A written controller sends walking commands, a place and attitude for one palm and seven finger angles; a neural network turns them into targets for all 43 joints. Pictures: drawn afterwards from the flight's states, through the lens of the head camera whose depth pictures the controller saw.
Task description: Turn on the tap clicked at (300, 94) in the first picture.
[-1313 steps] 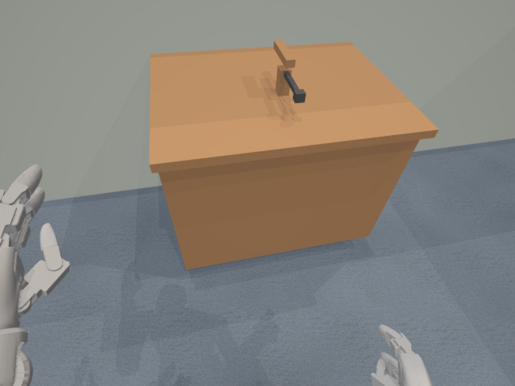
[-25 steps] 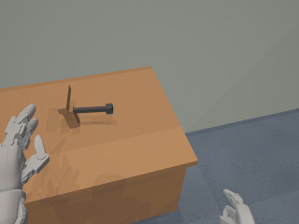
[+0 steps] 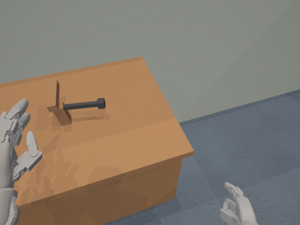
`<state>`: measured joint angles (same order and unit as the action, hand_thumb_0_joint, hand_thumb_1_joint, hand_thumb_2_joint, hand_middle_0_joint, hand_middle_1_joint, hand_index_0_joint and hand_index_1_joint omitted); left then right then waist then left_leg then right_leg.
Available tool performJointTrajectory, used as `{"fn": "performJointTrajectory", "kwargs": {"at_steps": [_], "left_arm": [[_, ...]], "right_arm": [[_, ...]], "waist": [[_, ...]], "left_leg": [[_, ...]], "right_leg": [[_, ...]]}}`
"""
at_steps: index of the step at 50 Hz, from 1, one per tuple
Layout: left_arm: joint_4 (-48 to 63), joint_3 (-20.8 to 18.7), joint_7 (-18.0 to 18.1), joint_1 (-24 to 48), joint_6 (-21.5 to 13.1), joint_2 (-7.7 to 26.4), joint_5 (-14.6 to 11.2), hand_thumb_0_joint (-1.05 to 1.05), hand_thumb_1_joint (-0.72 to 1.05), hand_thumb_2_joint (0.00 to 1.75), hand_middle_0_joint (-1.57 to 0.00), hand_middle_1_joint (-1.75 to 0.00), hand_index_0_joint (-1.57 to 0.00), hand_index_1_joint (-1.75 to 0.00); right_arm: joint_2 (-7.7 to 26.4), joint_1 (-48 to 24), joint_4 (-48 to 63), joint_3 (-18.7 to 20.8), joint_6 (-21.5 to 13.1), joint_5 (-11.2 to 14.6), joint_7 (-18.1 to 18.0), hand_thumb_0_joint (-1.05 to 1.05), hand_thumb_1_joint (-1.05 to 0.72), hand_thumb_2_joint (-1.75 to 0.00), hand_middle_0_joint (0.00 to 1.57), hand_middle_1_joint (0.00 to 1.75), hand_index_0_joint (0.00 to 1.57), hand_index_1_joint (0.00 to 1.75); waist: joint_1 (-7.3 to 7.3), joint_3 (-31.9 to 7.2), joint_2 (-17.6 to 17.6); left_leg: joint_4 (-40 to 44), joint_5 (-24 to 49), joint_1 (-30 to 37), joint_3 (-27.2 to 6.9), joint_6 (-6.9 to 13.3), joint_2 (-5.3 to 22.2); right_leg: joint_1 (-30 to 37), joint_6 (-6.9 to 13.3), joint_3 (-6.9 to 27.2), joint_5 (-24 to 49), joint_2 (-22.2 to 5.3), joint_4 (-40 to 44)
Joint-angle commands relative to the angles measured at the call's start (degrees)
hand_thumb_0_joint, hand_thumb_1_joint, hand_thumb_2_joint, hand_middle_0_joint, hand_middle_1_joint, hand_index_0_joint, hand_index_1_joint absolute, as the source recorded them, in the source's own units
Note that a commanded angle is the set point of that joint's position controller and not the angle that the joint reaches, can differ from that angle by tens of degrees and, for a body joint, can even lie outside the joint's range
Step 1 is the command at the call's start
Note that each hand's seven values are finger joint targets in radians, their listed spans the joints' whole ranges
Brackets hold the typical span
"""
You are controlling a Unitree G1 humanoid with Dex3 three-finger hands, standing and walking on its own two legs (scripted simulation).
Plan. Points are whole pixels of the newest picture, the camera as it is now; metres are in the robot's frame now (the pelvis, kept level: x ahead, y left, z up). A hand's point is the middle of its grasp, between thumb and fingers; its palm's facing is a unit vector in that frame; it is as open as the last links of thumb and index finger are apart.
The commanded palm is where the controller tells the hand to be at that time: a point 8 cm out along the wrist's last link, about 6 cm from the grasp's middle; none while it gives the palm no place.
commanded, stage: step back with the hand held close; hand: left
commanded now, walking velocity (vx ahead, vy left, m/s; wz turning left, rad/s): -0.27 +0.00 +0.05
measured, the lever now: (101, 103) +0.50 +0.23 +0.02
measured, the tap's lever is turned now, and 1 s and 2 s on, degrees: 79 79 79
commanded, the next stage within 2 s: stop stepping back and stand still in 1.22 s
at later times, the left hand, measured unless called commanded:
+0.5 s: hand (11, 199) +0.13 +0.26 +0.15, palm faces +0.42 -0.81 -0.40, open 7.4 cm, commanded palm +0.08 +0.29 +0.18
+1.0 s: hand out of the picture +0.07 +0.25 +0.17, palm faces +0.47 -0.78 -0.42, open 7.4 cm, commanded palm +0.02 +0.28 +0.18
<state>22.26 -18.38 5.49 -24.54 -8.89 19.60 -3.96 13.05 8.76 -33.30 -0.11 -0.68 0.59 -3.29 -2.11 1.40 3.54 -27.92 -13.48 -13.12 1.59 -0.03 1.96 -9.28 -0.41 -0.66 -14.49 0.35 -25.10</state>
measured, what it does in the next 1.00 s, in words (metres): walks backwards: right foot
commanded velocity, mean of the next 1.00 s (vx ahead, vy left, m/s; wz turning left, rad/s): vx -0.33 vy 0.00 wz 0.01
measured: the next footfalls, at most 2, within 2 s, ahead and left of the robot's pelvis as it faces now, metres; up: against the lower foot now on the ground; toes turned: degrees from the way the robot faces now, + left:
right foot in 0.98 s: -0.08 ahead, -0.12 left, +0.00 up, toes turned +5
left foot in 1.24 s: -0.13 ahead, +0.13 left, +0.00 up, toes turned +5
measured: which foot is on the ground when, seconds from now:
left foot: down 0.00-1.00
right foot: down 0.00-0.82, up 0.84-0.96, down 0.98-1.00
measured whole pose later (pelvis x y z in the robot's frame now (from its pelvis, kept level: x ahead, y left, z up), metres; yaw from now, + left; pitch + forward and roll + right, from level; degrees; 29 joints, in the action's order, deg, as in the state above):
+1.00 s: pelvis -0.13 -0.01 -0.02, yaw +3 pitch +0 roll -3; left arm 29.4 -22.6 8.3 -27.1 -14.5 22.0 -2.6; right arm 10.3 11.8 -35.4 0.4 -6.6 -0.9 -3.2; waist -1.3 2.2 2.5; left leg -31.7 -3.1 -29.0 -1.6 0.1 3.3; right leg -16.2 0.5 0.3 -18.3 4.8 -33.9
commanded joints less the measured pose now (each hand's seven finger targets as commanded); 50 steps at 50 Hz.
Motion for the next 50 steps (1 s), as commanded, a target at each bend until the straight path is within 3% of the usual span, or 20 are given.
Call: {"fn": "performJointTrajectory", "kwargs": {"at_steps": [1,2,7,14,16,22,23,25,27,29,32,35,37,39,41,42,45,48,49,50], "left_arm": [[15.1,-7.2,1.1,-1.1,-3.4,11.7,0.1,0.00,0.90,0.90,-0.20,-0.30,-0.20,-0.30],[17.5,-9.2,1.5,-0.3,-3.7,14.2,0.3,0.00,0.90,0.90,-0.20,-0.30,-0.20,-0.30],[19.0,-10.0,2.4,-1.9,-4.9,14.0,0.4,0.00,0.90,0.90,-0.20,-0.30,-0.20,-0.30],[14.8,-6.7,2.7,-1.7,-5.9,10.2,0.6,0.00,0.90,0.90,-0.20,-0.30,-0.20,-0.30],[14.3,-6.6,3.1,-0.3,-6.1,10.7,0.9,0.00,0.90,0.90,-0.20,-0.30,-0.20,-0.30],[17.7,-8.0,4.2,2.3,-6.8,12.5,1.7,0.00,0.90,0.90,-0.20,-0.30,-0.20,-0.30],[18.0,-7.1,4.2,2.0,-6.9,10.8,1.9,0.00,0.90,0.90,-0.20,-0.30,-0.20,-0.30],[18.0,-8.0,4.2,1.3,-7.3,11.1,2.3,0.00,0.90,0.90,-0.20,-0.30,-0.20,-0.30],[18.4,-9.6,4.2,-0.1,-7.4,12.8,2.1,0.00,0.90,0.90,-0.20,-0.30,-0.20,-0.30],[18.5,-8.0,4.1,-1.0,-7.5,10.9,1.8,0.00,0.90,0.90,-0.20,-0.30,-0.20,-0.30],[18.1,-8.4,4.6,-1.4,-7.4,12.1,1.4,0.00,0.90,0.90,-0.20,-0.30,-0.20,-0.30],[19.4,-7.3,5.1,0.3,-7.7,11.9,1.3,0.00,0.90,0.90,-0.20,-0.30,-0.20,-0.30],[20.9,-9.2,5.6,0.0,-7.9,13.9,1.4,0.00,0.90,0.90,-0.20,-0.30,-0.20,-0.30],[21.4,-8.9,5.5,-0.8,-8.3,12.4,1.4,0.00,0.90,0.90,-0.20,-0.30,-0.20,-0.30],[21.3,-10.6,5.2,-0.7,-9.0,12.0,2.6,0.00,0.90,0.90,-0.20,-0.30,-0.20,-0.30],[21.5,-11.7,5.1,0.4,-9.2,13.5,2.9,0.00,0.90,0.90,-0.20,-0.30,-0.20,-0.30],[19.2,-9.9,3.7,-2.4,-9.1,10.9,1.8,0.00,0.90,0.90,-0.20,-0.30,-0.20,-0.30],[19.4,-7.6,2.9,-1.3,-9.1,9.6,1.0,0.00,0.90,0.90,-0.20,-0.30,-0.20,-0.30],[19.9,-7.1,2.6,0.5,-9.3,9.9,1.3,0.00,0.90,0.90,-0.20,-0.30,-0.20,-0.30],[20.5,-6.4,2.6,2.4,-9.2,10.7,1.9,0.00,0.90,0.90,-0.20,-0.30,-0.20,-0.30]], "right_arm": [[6.0,-5.2,10.7,2.7,-2.0,0.0,-1.1,0.00,-0.90,-0.90,0.20,0.30,0.20,0.30],[6.4,-5.4,10.7,2.8,-1.9,-0.1,-1.2,0.00,-0.90,-0.90,0.20,0.30,0.20,0.30],[6.6,-5.0,11.0,3.0,-3.2,-0.2,-1.4,0.00,-0.90,-0.90,0.20,0.30,0.20,0.30],[6.8,-3.2,10.1,3.1,-5.6,0.1,-2.0,0.00,-0.90,-0.90,0.20,0.30,0.20,0.30],[6.7,-3.1,9.5,3.1,-6.2,0.0,-2.1,0.00,-0.90,-0.90,0.20,0.30,0.20,0.30],[7.4,-3.6,8.8,3.0,-7.4,-0.4,-2.4,0.00,-0.90,-0.90,0.20,0.30,0.20,0.30],[6.9,-3.3,8.9,2.8,-7.5,-0.5,-2.4,0.00,-0.90,-0.90,0.20,0.30,0.20,0.30],[7.0,-3.3,9.1,3.0,-7.8,-0.5,-2.2,0.00,-0.90,-0.90,0.20,0.30,0.20,0.30],[6.9,-3.0,8.9,3.1,-7.7,-0.6,-2.0,0.00,-0.90,-0.90,0.20,0.30,0.20,0.30],[6.5,-2.5,8.8,2.9,-7.7,-0.8,-1.7,0.00,-0.90,-0.90,0.20,0.30,0.20,0.30],[6.1,-1.4,7.5,3.1,-7.3,-1.0,-1.3,0.00,-0.90,-0.90,0.20,0.30,0.20,0.30],[5.7,-1.0,7.0,3.1,-7.2,-0.9,-1.0,0.00,-0.90,-0.90,0.20,0.30,0.20,0.30],[6.1,-1.5,7.0,3.3,-7.1,-1.0,-1.1,0.00,-0.90,-0.90,0.20,0.30,0.20,0.30],[6.5,-2.2,8.1,3.2,-7.3,-0.8,-1.2,0.00,-0.90,-0.90,0.20,0.30,0.20,0.30],[7.5,-3.0,8.7,3.6,-8.1,-0.9,-1.5,0.00,-0.90,-0.90,0.20,0.30,0.20,0.30],[7.4,-2.9,8.6,4.0,-8.3,-1.0,-1.6,0.00,-0.90,-0.90,0.20,0.30,0.20,0.30],[6.2,-1.4,7.2,4.6,-9.0,-1.3,-0.6,0.00,-0.90,-0.90,0.20,0.30,0.20,0.30],[4.9,-1.2,5.5,3.2,-9.3,-1.8,-0.5,0.00,-0.90,-0.90,0.20,0.30,0.20,0.30],[4.7,-1.3,4.9,3.2,-9.2,-1.9,-0.3,0.00,-0.90,-0.90,0.20,0.30,0.20,0.30],[4.3,-1.4,4.9,3.2,-8.9,-1.6,-0.3,0.00,-0.90,-0.90,0.20,0.30,0.20,0.30]], "waist": [[-0.23,-11.1,-2.0],[-0.43,-11.3,-0.3],[-0.31,-9.3,5.6],[0.91,-5.7,-1.6],[1.03,-5.0,-4.0],[1.08,-5.9,2.5],[1.12,-6.0,3.7],[0.90,-5.8,3.8],[1.01,-6.5,2.1],[1.31,-5.8,1.1],[1.82,-6.3,-4.8],[2.32,-7.1,-6.5],[2.29,-8.0,-2.8],[1.97,-7.5,2.4],[1.55,-7.2,11.6],[1.59,-7.1,13.4],[1.19,-7.8,10.1],[0.95,-7.1,8.6],[0.89,-7.2,5.5],[1.35,-8.0,-2.6]], "left_leg": [[1.3,22.6,5.5,-3.5,2.7,4.4],[2.2,22.1,4.6,-4.1,2.7,4.3],[6.3,8.2,-2.4,-7.0,2.9,5.1],[5.9,-13.8,-8.7,-7.6,3.0,3.8],[3.5,-14.3,-7.9,-7.0,2.8,3.3],[8.6,-18.2,-12.3,-10.6,3.7,5.4],[10.2,-20.4,-14.8,-11.7,4.1,5.9],[10.0,-22.4,-18.3,-11.6,4.7,6.2],[7.3,-19.4,-16.2,-10.4,4.0,4.9],[5.2,-18.6,-15.7,-9.3,3.4,4.1],[-3.4,-13.0,-9.8,-6.5,1.7,1.8],[-7.1,-9.3,-7.0,-6.1,1.1,1.2],[-3.7,-9.4,-7.0,-8.4,1.7,2.4],[5.3,-15.3,-12.9,-12.9,3.2,5.7],[17.1,-31.3,-27.6,-20.1,6.8,12.5],[19.6,-30.3,-29.3,-23.2,7.9,14.6],[16.0,-20.8,-16.7,-18.3,7.1,13.3],[9.6,-9.3,-8.4,-14.4,5.0,10.5],[4.0,-7.8,-5.2,-11.4,3.3,8.4],[-4.3,-10.8,-5.2,-5.8,0.6,3.8]], "right_leg": [[-1.5,0.2,1.9,22.1,-4.7,0.8],[-1.2,0.3,1.8,20.6,-4.4,0.2],[-1.8,0.2,1.2,8.9,-2.3,-1.4],[-7.0,0.5,3.6,-2.4,-3.5,2.5],[-10.2,0.9,5.1,-7.1,-4.5,4.8],[-6.1,0.2,3.3,-6.7,-2.1,0.3],[-3.5,-0.1,2.4,-6.2,-1.2,-1.7],[-0.7,-0.2,2.6,-4.8,-0.6,-2.9],[-2.4,0.5,3.9,-3.0,-1.8,-1.4],[-4.9,1.0,5.2,-4.4,-3.1,0.1],[-12.4,3.6,10.2,-5.3,-8.0,4.9],[-15.3,5.2,10.9,-2.2,-10.9,4.4],[-14.9,4.4,9.2,-2.0,-8.9,1.5],[-10.7,1.5,4.7,-6.1,-3.4,-4.1],[2.6,-0.8,1.3,-6.6,2.7,-17.2],[4.0,-1.0,1.6,-6.1,3.9,-22.1],[-3.7,0.0,1.4,-11.6,3.9,-19.3],[-5.5,1.3,3.1,-5.8,2.2,-1.6],[-7.6,2.4,5.1,-1.2,-0.2,6.4],[-10.3,4.9,11.6,2.0,-5.7,8.8]]}}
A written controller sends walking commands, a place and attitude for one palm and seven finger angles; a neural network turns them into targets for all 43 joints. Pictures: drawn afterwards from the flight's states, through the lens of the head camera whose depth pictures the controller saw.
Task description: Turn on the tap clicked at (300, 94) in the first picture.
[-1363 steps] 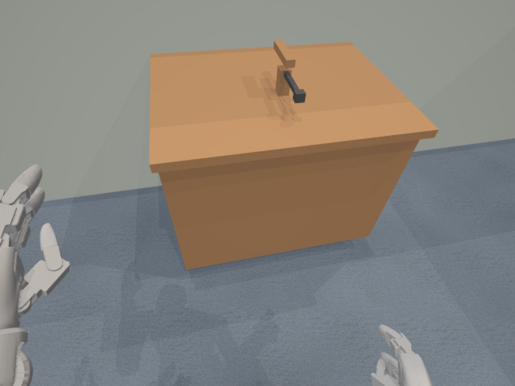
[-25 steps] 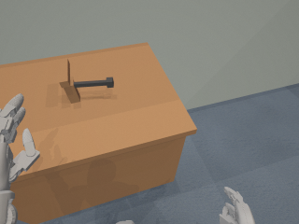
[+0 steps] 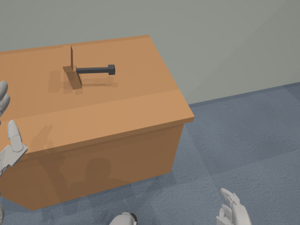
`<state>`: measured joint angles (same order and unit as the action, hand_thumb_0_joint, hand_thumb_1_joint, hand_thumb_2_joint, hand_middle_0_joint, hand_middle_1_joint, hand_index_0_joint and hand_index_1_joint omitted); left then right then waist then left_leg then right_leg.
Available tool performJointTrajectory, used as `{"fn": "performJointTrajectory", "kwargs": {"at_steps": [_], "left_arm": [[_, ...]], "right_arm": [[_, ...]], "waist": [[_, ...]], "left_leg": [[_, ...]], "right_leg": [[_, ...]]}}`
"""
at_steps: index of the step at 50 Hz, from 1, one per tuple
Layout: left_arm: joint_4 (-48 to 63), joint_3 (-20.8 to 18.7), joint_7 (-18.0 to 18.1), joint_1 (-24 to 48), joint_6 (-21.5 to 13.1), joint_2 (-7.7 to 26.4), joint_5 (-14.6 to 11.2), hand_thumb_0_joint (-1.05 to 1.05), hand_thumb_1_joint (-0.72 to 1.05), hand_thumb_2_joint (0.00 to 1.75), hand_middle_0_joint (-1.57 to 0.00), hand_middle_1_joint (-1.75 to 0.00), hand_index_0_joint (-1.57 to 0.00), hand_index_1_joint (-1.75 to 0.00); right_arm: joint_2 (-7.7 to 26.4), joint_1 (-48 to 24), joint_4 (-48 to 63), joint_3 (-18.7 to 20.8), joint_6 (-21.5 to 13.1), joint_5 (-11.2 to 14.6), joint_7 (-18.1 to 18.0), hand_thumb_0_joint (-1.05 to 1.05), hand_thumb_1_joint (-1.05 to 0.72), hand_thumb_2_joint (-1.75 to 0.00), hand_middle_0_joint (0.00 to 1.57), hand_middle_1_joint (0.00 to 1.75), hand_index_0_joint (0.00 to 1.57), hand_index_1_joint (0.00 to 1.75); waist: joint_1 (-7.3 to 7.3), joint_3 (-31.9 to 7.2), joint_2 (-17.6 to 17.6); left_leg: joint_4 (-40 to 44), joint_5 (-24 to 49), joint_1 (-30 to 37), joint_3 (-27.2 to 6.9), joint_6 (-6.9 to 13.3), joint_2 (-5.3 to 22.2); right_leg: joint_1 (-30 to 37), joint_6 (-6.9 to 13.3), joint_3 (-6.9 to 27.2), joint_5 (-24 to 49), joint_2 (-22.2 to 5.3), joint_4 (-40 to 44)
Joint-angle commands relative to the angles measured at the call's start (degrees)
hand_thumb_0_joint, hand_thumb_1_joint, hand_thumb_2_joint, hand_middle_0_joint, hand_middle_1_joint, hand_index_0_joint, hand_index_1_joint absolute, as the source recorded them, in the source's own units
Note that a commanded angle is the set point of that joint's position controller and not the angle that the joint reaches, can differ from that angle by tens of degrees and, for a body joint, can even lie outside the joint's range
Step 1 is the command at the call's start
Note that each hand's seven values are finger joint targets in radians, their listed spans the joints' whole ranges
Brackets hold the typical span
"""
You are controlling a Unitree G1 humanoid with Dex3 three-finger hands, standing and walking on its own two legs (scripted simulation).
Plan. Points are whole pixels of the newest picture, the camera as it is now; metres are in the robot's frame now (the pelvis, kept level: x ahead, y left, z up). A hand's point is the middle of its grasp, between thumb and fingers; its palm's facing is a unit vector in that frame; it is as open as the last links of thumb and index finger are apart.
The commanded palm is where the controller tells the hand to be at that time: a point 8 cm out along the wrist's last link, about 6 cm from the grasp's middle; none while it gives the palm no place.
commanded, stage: step back with the hand held close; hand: left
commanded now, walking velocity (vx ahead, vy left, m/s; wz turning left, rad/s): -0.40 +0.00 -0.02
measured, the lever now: (111, 69) +0.63 +0.21 +0.04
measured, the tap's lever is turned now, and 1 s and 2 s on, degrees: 79 79 79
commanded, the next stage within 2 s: stop stepping back and stand still in 0.22 s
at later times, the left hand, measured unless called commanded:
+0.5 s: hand (13, 220) +0.10 +0.21 +0.18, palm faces +0.34 -0.82 -0.45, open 7.4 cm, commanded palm +0.05 +0.26 +0.19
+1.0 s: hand out of the picture +0.03 +0.19 +0.18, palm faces +0.41 -0.81 -0.41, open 7.4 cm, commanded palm -0.02 +0.23 +0.19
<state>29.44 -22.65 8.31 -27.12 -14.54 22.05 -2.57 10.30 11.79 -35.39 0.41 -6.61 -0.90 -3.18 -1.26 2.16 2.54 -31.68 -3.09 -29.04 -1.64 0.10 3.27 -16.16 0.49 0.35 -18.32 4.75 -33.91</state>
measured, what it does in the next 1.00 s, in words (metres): walks backwards: left foot, then left foot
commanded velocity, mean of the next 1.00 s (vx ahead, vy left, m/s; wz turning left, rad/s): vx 0.03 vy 0.04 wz -0.01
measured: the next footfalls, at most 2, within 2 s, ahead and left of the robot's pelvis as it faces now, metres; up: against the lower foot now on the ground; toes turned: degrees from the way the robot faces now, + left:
left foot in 0.24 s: +0.00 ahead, +0.14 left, +0.00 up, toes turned +2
left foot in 0.72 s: -0.12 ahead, +0.11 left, +0.00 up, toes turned +1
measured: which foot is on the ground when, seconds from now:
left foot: down 0.00-0.02, up 0.04-0.22, down 0.24-0.46, up 0.48-0.70, down 0.72-0.96, up 0.98-1.00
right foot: down 0.00-0.72, up 0.74-0.94, down 0.96-1.00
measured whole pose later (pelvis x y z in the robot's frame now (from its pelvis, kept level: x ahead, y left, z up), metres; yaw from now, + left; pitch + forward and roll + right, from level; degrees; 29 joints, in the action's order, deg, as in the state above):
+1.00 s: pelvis -0.19 -0.05 +0.00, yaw +0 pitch -3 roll +0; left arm 22.7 -19.4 7.5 -24.8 -9.1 19.0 -1.6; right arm 12.0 17.3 -40.3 0.7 -6.0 0.8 -3.2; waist 0.2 0.5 3.6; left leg -48.3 -23.7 -20.5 -0.9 1.7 2.9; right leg -16.7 2.8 -4.4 -14.9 1.0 -34.4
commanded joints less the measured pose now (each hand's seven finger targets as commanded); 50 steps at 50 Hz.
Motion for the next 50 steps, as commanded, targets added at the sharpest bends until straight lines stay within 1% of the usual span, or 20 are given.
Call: {"fn": "performJointTrajectory", "kwargs": {"at_steps": [1,2,3,7,10,12,14,17,21,24,27,33,34,36,38,40,45,46,48,50], "left_arm": [[13.3,0.2,0.1,5.8,-2.7,7.6,-0.1,0.00,0.90,0.90,-0.20,-0.30,-0.20,-0.30],[13.7,-1.6,0.9,5.6,-1.5,9.9,0.1,0.00,0.90,0.90,-0.20,-0.30,-0.20,-0.30],[13.4,-1.1,0.7,3.9,-0.7,9.1,0.0,0.00,0.90,0.90,-0.20,-0.30,-0.20,-0.30],[10.1,-5.0,0.8,4.2,-0.9,11.1,0.6,0.00,0.90,0.90,-0.20,-0.30,-0.20,-0.30],[14.0,-4.5,0.8,2.9,-1.7,10.3,-0.4,0.00,0.90,0.90,-0.20,-0.30,-0.20,-0.30],[14.3,-5.0,0.6,-0.4,-2.0,10.4,-1.1,0.00,0.90,0.90,-0.20,-0.30,-0.20,-0.30],[16.3,-4.6,0.0,-2.2,-1.3,9.6,-1.8,0.00,0.90,0.90,-0.20,-0.30,-0.20,-0.30],[19.4,-4.1,0.3,2.2,0.1,9.4,-0.7,0.00,0.90,0.90,-0.20,-0.30,-0.20,-0.30],[11.4,-4.3,0.7,0.7,2.6,9.2,-0.1,0.00,0.90,0.90,-0.20,-0.30,-0.20,-0.30],[10.6,-4.2,0.7,5.5,3.8,11.5,0.2,0.00,0.90,0.90,-0.20,-0.30,-0.20,-0.30],[8.6,-3.5,0.9,5.8,4.5,11.1,0.2,0.00,0.90,0.90,-0.20,-0.30,-0.20,-0.30],[11.5,-3.0,1.9,4.3,3.1,10.4,0.3,0.00,0.90,0.90,-0.20,-0.30,-0.20,-0.30],[12.7,-3.5,2.1,4.2,2.6,10.7,0.1,0.00,0.90,0.90,-0.20,-0.30,-0.20,-0.30],[14.9,-4.5,1.3,5.3,2.6,11.4,1.3,0.00,0.90,0.90,-0.20,-0.30,-0.20,-0.30],[5.8,-4.8,0.6,2.4,2.4,9.2,0.9,0.00,0.90,0.90,-0.20,-0.30,-0.20,-0.30],[2.7,-3.5,0.6,2.5,2.4,8.2,0.6,0.00,0.90,0.90,-0.20,-0.30,-0.20,-0.30],[4.6,-1.8,0.4,5.7,2.4,6.5,0.7,0.00,0.90,0.90,-0.20,-0.30,-0.20,-0.30],[4.2,-1.5,0.2,6.7,2.3,6.5,1.2,0.00,0.90,0.90,-0.20,-0.30,-0.20,-0.30],[6.7,-1.2,-0.5,11.3,2.0,8.5,1.0,0.00,0.90,0.90,-0.20,-0.30,-0.20,-0.30],[7.3,-1.7,-0.6,11.0,1.3,9.7,0.4,0.00,0.90,0.90,-0.20,-0.30,-0.20,-0.30]], "right_arm": [[7.2,-4.4,7.2,3.8,-2.9,1.2,-0.5,0.00,-0.90,-0.90,0.20,0.30,0.20,0.30],[7.7,-5.4,6.8,4.0,-2.6,0.9,-0.2,0.00,-0.90,-0.90,0.20,0.30,0.20,0.30],[5.7,-5.2,7.4,2.5,-1.9,0.1,0.1,0.00,-0.90,-0.90,0.20,0.30,0.20,0.30],[5.3,-7.7,7.7,1.0,0.5,0.1,-1.1,0.00,-0.90,-0.90,0.20,0.30,0.20,0.30],[7.1,-4.9,8.6,2.4,1.0,0.8,-1.3,0.00,-0.90,-0.90,0.20,0.30,0.20,0.30],[8.7,-4.2,10.3,4.0,0.3,1.8,-0.5,0.00,-0.90,-0.90,0.20,0.30,0.20,0.30],[7.6,-3.0,9.8,3.4,-1.5,0.0,0.2,0.00,-0.90,-0.90,0.20,0.30,0.20,0.30],[8.3,-2.6,8.7,4.2,-3.1,0.7,0.8,0.00,-0.90,-0.90,0.20,0.30,0.20,0.30],[9.2,-4.5,10.8,3.2,-2.5,2.0,0.3,0.00,-0.90,-0.90,0.20,0.30,0.20,0.30],[7.0,-4.2,9.7,2.7,-1.9,1.5,-0.4,0.00,-0.90,-0.90,0.20,0.30,0.20,0.30],[7.7,-3.9,7.2,2.2,-1.0,1.1,-0.8,0.00,-0.90,-0.90,0.20,0.30,0.20,0.30],[7.8,-3.2,7.6,1.8,-1.8,1.0,-1.5,0.00,-0.90,-0.90,0.20,0.30,0.20,0.30],[8.8,-2.7,8.1,1.9,-2.1,0.7,-1.5,0.00,-0.90,-0.90,0.20,0.30,0.20,0.30],[10.3,-2.5,8.5,3.1,-3.1,0.9,-1.0,0.00,-0.90,-0.90,0.20,0.30,0.20,0.30],[8.7,0.0,6.8,3.8,-3.7,2.3,0.5,0.00,-0.90,-0.90,0.20,0.30,0.20,0.30],[8.7,-2.0,5.2,3.4,-3.5,2.6,0.6,0.00,-0.90,-0.90,0.20,0.30,0.20,0.30],[9.6,-2.4,5.9,2.7,-3.4,1.5,-1.2,0.00,-0.90,-0.90,0.20,0.30,0.20,0.30],[9.2,-2.6,5.9,2.8,-3.4,1.3,-1.2,0.00,-0.90,-0.90,0.20,0.30,0.20,0.30],[7.4,-4.4,6.9,2.7,-3.2,1.8,-0.8,0.00,-0.90,-0.90,0.20,0.30,0.20,0.30],[9.0,-2.0,5.1,4.1,-4.0,1.8,0.1,0.00,-0.90,-0.90,0.20,0.30,0.20,0.30]], "waist": [[0.69,-9.0,-13.1],[-0.20,-9.4,-14.8],[0.62,-8.0,-12.4],[1.00,-8.6,-9.6],[1.75,-12.8,-3.2],[0.67,-14.9,8.8],[0.62,-14.5,13.7],[0.90,-12.6,10.0],[0.42,-5.8,3.1],[1.59,-5.8,-18.1],[3.25,-5.3,-9.9],[2.88,-6.9,-8.3],[3.19,-6.5,-1.1],[2.49,-5.7,19.8],[2.84,1.9,13.3],[1.83,4.6,2.7],[1.11,-2.7,6.6],[0.69,-3.3,0.5],[1.44,-2.3,-18.7],[2.48,-2.8,-12.8]], "left_leg": [[-16.5,-20.9,13.1,1.9,-2.2,-3.4],[-28.5,-22.7,10.2,1.0,-2.5,-4.8],[-30.4,-23.8,4.3,-1.5,-2.1,-3.9],[-8.5,-22.2,3.3,0.5,-1.0,-2.0],[10.8,5.6,16.6,0.1,0.8,2.0],[10.7,31.4,29.1,-8.7,5.3,15.4],[9.2,38.5,28.1,-10.3,9.0,16.2],[9.5,26.3,23.8,-4.5,7.2,13.4],[7.0,-26.5,3.3,-0.6,3.3,7.4],[-24.4,-24.8,7.2,2.9,0.1,-3.4],[-25.6,-20.8,8.8,1.8,0.0,-2.9],[4.1,-24.6,19.9,5.3,3.8,-3.5],[13.0,-27.6,19.5,1.8,5.4,-1.7],[21.8,-27.5,16.4,-12.4,12.1,11.9],[24.5,-34.6,5.8,-18.3,14.4,14.7],[21.7,-35.5,7.1,-15.9,12.9,13.8],[11.4,-34.3,4.9,-4.9,6.9,7.0],[0.5,-31.3,1.4,-1.2,5.7,3.6],[-29.7,-25.2,-8.1,3.2,1.9,-3.8],[-33.4,-19.1,-3.9,-2.0,0.7,-1.2]], "right_leg": [[-10.8,7.8,19.6,1.9,-19.2,21.8],[-11.4,11.6,23.4,13.3,-24.6,22.2],[-5.7,11.6,18.6,27.3,-23.3,17.8],[7.0,6.8,12.1,48.1,-19.2,8.4],[4.9,1.7,8.2,37.2,-13.4,0.7],[-9.5,-1.6,3.1,-2.8,-4.6,-9.3],[-14.3,-1.8,3.5,-12.0,-4.0,-16.3],[-8.5,-1.8,2.2,-4.9,-4.5,-11.9],[8.8,-1.5,0.3,2.9,-5.1,8.1],[-7.8,7.3,28.0,-24.3,-22.4,27.1],[-10.4,5.9,20.1,-24.9,-20.2,24.7],[-6.0,4.6,12.1,-21.3,-17.1,18.0],[-4.4,3.5,8.7,-19.5,-12.6,10.2],[-9.9,-2.1,-5.2,-9.3,0.3,-28.7],[-19.3,-0.8,3.3,-4.2,-4.3,-46.0],[-21.3,-0.4,2.7,-2.5,-7.4,-34.0],[8.4,0.2,-7.1,-3.6,-2.8,5.7],[13.4,1.4,-3.2,-1.7,-4.7,11.9],[10.4,10.4,30.7,-5.8,-24.8,24.7],[4.4,10.7,27.3,-11.0,-24.1,22.9]]}}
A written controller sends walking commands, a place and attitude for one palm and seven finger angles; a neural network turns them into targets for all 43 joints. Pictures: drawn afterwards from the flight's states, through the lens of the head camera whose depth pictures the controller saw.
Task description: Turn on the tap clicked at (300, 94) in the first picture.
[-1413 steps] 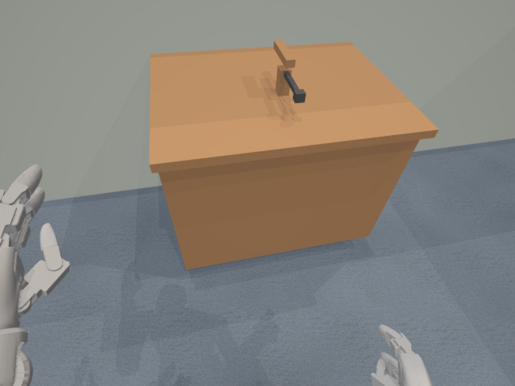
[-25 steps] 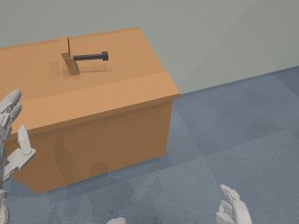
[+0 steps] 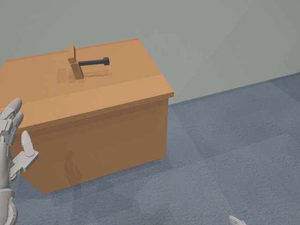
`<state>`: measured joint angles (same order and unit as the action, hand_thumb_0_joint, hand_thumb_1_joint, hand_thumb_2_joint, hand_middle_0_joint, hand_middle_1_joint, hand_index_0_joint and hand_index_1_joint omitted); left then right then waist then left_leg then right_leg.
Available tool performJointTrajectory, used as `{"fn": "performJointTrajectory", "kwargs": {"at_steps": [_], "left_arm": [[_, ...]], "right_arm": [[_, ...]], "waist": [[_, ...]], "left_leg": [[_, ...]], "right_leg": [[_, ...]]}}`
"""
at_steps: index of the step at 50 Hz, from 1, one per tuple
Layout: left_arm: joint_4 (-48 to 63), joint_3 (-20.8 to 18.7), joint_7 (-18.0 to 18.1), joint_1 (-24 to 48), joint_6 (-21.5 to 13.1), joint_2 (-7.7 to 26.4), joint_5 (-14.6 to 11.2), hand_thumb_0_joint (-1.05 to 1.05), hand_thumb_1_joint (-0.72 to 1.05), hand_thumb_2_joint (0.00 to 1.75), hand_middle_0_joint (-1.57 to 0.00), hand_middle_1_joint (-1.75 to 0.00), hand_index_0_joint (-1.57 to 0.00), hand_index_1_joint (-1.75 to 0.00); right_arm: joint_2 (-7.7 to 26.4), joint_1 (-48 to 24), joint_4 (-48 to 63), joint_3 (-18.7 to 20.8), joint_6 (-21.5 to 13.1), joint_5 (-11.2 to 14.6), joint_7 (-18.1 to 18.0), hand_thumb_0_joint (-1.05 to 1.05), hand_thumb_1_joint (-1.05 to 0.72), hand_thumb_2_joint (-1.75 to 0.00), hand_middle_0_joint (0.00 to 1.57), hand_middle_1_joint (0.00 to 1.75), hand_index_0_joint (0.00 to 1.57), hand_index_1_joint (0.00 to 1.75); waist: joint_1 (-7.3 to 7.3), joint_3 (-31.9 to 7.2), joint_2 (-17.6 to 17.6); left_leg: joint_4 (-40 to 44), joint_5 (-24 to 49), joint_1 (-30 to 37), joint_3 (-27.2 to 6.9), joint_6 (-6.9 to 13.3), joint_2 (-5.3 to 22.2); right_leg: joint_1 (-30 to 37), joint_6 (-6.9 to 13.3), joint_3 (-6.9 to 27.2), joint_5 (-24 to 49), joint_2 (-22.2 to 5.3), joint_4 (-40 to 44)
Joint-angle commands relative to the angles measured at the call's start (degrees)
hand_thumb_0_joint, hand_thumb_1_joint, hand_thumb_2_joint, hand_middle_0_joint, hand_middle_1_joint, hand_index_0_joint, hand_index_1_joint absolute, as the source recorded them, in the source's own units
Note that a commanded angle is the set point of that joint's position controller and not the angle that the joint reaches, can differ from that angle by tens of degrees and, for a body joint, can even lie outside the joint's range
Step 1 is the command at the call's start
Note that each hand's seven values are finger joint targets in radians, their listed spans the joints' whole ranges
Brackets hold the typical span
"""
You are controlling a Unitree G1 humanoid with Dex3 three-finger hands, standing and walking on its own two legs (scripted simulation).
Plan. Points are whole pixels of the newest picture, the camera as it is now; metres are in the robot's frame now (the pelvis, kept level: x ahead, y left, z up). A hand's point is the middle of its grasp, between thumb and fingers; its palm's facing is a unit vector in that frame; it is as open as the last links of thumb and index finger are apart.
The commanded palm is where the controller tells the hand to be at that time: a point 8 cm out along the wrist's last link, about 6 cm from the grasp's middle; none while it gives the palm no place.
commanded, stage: stop stepping back and stand still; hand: left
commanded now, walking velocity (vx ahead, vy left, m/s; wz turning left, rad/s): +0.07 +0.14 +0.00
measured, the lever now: (106, 61) +0.82 +0.26 +0.03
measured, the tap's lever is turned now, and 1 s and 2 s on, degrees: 79 79 79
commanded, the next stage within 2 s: stand and check the lever's angle in 0.22 s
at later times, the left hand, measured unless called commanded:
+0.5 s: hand (44, 143) +0.24 +0.24 +0.17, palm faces +0.41 -0.84 -0.35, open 7.4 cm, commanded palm +0.19 +0.28 +0.19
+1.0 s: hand (38, 133) +0.27 +0.26 +0.17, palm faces +0.38 -0.85 -0.36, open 7.4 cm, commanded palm +0.21 +0.30 +0.19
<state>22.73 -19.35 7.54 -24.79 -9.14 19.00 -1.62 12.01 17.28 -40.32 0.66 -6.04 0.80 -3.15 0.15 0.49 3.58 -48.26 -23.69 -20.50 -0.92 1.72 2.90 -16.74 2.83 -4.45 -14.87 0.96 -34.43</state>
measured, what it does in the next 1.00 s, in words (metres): steps on the spot: left foot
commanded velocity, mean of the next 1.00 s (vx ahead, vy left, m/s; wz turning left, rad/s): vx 0.01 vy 0.02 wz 0.00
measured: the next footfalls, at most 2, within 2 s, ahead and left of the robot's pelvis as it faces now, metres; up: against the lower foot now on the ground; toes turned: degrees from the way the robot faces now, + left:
left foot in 0.20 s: +0.08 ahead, +0.13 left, +0.00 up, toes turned +2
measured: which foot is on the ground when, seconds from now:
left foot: up 0.00-0.18, down 0.20-1.00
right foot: down 0.00-1.00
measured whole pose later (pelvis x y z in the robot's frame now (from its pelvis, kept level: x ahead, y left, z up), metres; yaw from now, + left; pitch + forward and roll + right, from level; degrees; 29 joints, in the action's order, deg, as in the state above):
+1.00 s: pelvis +0.05 +0.02 +0.02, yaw -1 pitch -1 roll -1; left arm 25.8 -17.6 8.6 -26.7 -7.9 19.8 -3.5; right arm 11.8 10.6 -34.6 -0.5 -3.3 0.7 -3.7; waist -0.7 1.5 0.6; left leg -25.7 -14.9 -9.6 2.2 0.7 0.9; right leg -8.8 0.7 -0.9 -13.2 1.3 -23.2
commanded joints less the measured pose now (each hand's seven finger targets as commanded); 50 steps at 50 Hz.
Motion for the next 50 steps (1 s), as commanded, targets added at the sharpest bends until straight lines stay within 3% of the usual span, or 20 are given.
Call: {"fn": "performJointTrajectory", "kwargs": {"at_steps": [1,2,3,5,7,8,10,12,13,14,15,16,17,18,20,22,25,29,37,50], "left_arm": [[16.1,-5.8,0.3,8.2,-4.6,13.5,-0.7,0.00,0.90,0.90,-0.20,-0.30,-0.20,-0.30],[17.8,-8.0,0.6,8.1,-4.7,15.7,-0.6,0.00,0.90,0.90,-0.20,-0.30,-0.20,-0.30],[17.3,-7.4,0.9,5.9,-4.9,14.2,-0.7,0.00,0.90,0.90,-0.20,-0.30,-0.20,-0.30],[17.2,-7.9,1.9,2.9,-4.6,13.7,-1.1,0.00,0.90,0.90,-0.20,-0.30,-0.20,-0.30],[15.8,-7.3,2.4,0.7,-4.1,12.2,-1.7,0.00,0.90,0.90,-0.20,-0.30,-0.20,-0.30],[16.5,-7.3,2.4,1.6,-4.3,12.2,-1.7,0.00,0.90,0.90,-0.20,-0.30,-0.20,-0.30],[16.8,-7.0,2.5,2.2,-4.2,11.0,-1.4,0.00,0.90,0.90,-0.20,-0.30,-0.20,-0.30],[14.0,-7.4,2.0,2.2,-3.6,11.6,-0.9,0.00,0.90,0.90,-0.20,-0.30,-0.20,-0.30],[11.4,-6.6,1.9,1.8,-3.2,10.3,-0.4,0.00,0.90,0.90,-0.20,-0.30,-0.20,-0.30],[10.1,-5.9,1.7,1.4,-3.0,9.7,-0.2,0.00,0.90,0.90,-0.20,-0.30,-0.20,-0.30],[10.5,-5.2,1.4,1.8,-3.2,9.3,-0.3,0.00,0.90,0.90,-0.20,-0.30,-0.20,-0.30],[12.0,-4.6,1.2,2.3,-3.3,9.5,-0.5,0.00,0.90,0.90,-0.20,-0.30,-0.20,-0.30],[14.1,-4.6,1.2,4.0,-3.3,10.5,-0.8,0.00,0.90,0.90,-0.20,-0.30,-0.20,-0.30],[15.4,-4.7,1.4,4.6,-3.3,11.0,-1.1,0.00,0.90,0.90,-0.20,-0.30,-0.20,-0.30],[17.6,-4.9,1.9,5.6,-3.8,11.3,-1.3,0.00,0.90,0.90,-0.20,-0.30,-0.20,-0.30],[18.3,-5.8,2.3,4.6,-4.0,12.2,-1.4,0.00,0.90,0.90,-0.20,-0.30,-0.20,-0.30],[17.1,-5.8,2.3,2.1,-3.4,11.3,-1.2,0.00,0.90,0.90,-0.20,-0.30,-0.20,-0.30],[15.9,-6.1,2.0,0.3,-3.3,11.0,-1.6,0.00,0.90,0.90,-0.20,-0.30,-0.20,-0.30],[16.5,-5.6,1.8,-0.6,-2.9,11.0,-1.9,0.00,0.90,0.90,-0.20,-0.30,-0.20,-0.30],[15.2,-4.5,2.1,1.7,-2.5,10.2,-1.8,0.00,0.90,0.90,-0.20,-0.30,-0.20,-0.30]], "right_arm": [[7.1,-8.1,10.0,3.6,-4.1,0.2,0.2,0.00,-0.90,-0.90,0.20,0.30,0.20,0.30],[6.7,-8.7,9.9,3.3,-3.4,0.1,0.1,0.00,-0.90,-0.90,0.20,0.30,0.20,0.30],[5.0,-9.4,10.2,2.3,-3.0,0.0,-0.2,0.00,-0.90,-0.90,0.20,0.30,0.20,0.30],[4.4,-11.0,11.5,1.8,-2.9,-0.3,-0.8,0.00,-0.90,-0.90,0.20,0.30,0.20,0.30],[4.9,-10.9,12.1,1.8,-3.1,-0.4,-1.5,0.00,-0.90,-0.90,0.20,0.30,0.20,0.30],[5.4,-10.7,12.4,1.7,-3.1,-0.6,-1.6,0.00,-0.90,-0.90,0.20,0.30,0.20,0.30],[7.7,-10.1,13.2,2.4,-3.1,-0.3,-1.5,0.00,-0.90,-0.90,0.20,0.30,0.20,0.30],[7.3,-10.6,13.0,2.4,-2.8,0.7,-1.5,0.00,-0.90,-0.90,0.20,0.30,0.20,0.30],[6.7,-10.9,12.8,2.0,-2.9,0.6,-1.5,0.00,-0.90,-0.90,0.20,0.30,0.20,0.30],[6.3,-10.8,12.7,1.9,-3.1,0.6,-1.3,0.00,-0.90,-0.90,0.20,0.30,0.20,0.30],[6.2,-10.3,12.8,2.1,-3.3,0.4,-1.1,0.00,-0.90,-0.90,0.20,0.30,0.20,0.30],[6.0,-10.4,12.9,2.4,-3.6,0.2,-0.8,0.00,-0.90,-0.90,0.20,0.30,0.20,0.30],[5.8,-10.3,12.9,2.4,-3.7,0.3,-0.3,0.00,-0.90,-0.90,0.20,0.30,0.20,0.30],[6.0,-9.9,12.7,2.4,-3.8,0.1,0.0,0.00,-0.90,-0.90,0.20,0.30,0.20,0.30],[6.2,-10.2,12.6,2.2,-3.9,0.0,0.1,0.00,-0.90,-0.90,0.20,0.30,0.20,0.30],[6.9,-11.2,12.7,2.4,-3.7,-0.2,-0.5,0.00,-0.90,-0.90,0.20,0.30,0.20,0.30],[6.6,-11.8,13.4,2.2,-2.6,-0.1,-0.7,0.00,-0.90,-0.90,0.20,0.30,0.20,0.30],[6.6,-11.6,14.0,2.1,-1.9,0.1,-0.6,0.00,-0.90,-0.90,0.20,0.30,0.20,0.30],[7.0,-11.6,14.8,1.9,-0.9,0.0,-0.7,0.00,-0.90,-0.90,0.20,0.30,0.20,0.30],[6.7,-12.0,14.5,1.7,-0.5,-0.3,-1.2,0.00,-0.90,-0.90,0.20,0.30,0.20,0.30]], "waist": [[0.93,0.1,-10.6],[1.20,0.0,-8.3],[1.02,0.1,-9.0],[0.38,-0.9,-10.7],[0.70,-0.7,-6.0],[0.53,-1.3,-2.0],[0.07,-1.9,6.4],[-0.15,0.3,10.3],[-0.31,3.4,9.2],[-0.58,3.4,4.1],[-0.39,2.2,-4.2],[0.15,0.9,-11.1],[0.22,-0.4,-13.6],[0.23,-1.6,-13.0],[0.13,-4.5,-7.9],[-0.46,-5.2,-2.0],[-0.55,-5.5,0.9],[-0.58,-6.7,-1.3],[-0.34,-7.6,-0.2],[-0.60,-6.2,0.1]], "left_leg": [[-14.1,3.1,-9.7,-2.7,-0.9,0.5],[-8.4,3.1,-4.6,-2.1,-0.6,1.5],[-2.3,3.1,-0.3,0.3,-0.3,1.1],[9.4,2.6,7.3,3.7,0.4,-0.4],[19.9,2.4,12.5,5.2,0.9,-1.7],[24.7,-1.3,12.9,1.6,2.2,-0.4],[30.1,-1.6,11.6,-10.7,5.8,7.5],[36.7,-19.5,-1.7,-12.5,5.4,9.0],[36.0,-20.3,-7.2,-11.0,5.1,8.2],[31.3,-15.4,-6.9,-8.1,4.1,6.0],[23.7,-7.2,-3.6,-4.0,2.6,2.3],[14.9,-0.1,-0.5,0.1,1.1,-1.1],[10.7,4.4,-0.3,1.4,0.0,-1.6],[11.0,6.9,-0.3,0.9,-0.5,-1.3],[18.2,11.2,4.0,0.0,-0.4,-0.7],[23.7,19.5,10.9,-1.6,0.2,1.0],[23.4,25.1,13.7,-3.4,1.2,3.1],[24.4,26.5,13.0,-3.5,0.7,3.5],[24.9,29.5,13.1,-3.0,0.1,3.5],[26.5,24.3,12.0,-2.4,-0.1,2.8]], "right_leg": [[1.3,8.6,27.7,-13.4,-20.3,22.9],[-3.1,7.4,23.1,-13.3,-19.3,22.0],[-5.1,6.2,18.4,-14.1,-17.4,21.5],[-6.9,5.4,16.0,-19.7,-16.0,20.8],[-6.7,4.0,14.0,-20.8,-13.1,17.3],[-5.7,2.5,13.3,-20.3,-10.0,13.5],[-4.8,-1.3,6.6,-10.4,-1.8,2.5],[2.1,-3.3,4.0,-11.7,-0.1,-0.7],[5.2,-3.1,3.9,-8.6,0.0,1.3],[6.8,-2.9,5.2,-5.8,-0.7,7.1],[5.8,-1.8,10.2,-6.0,-3.1,14.0],[3.6,0.6,19.3,-6.8,-8.4,19.0],[4.7,2.4,24.1,-4.6,-13.2,21.1],[8.0,3.8,24.4,3.7,-15.1,19.9],[11.6,3.2,18.8,17.8,-14.1,14.3],[9.3,0.4,13.5,15.7,-9.6,11.8],[7.8,-1.4,9.8,14.2,-5.2,11.6],[10.4,-1.4,8.7,15.8,-4.4,11.5],[11.1,-1.4,8.1,19.0,-4.2,11.3],[10.1,-1.6,8.6,15.7,-3.7,13.4]]}}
